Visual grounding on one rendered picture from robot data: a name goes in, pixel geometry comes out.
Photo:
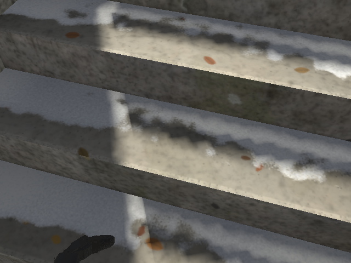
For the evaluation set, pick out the robot left hand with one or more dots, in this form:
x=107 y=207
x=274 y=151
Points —
x=84 y=247

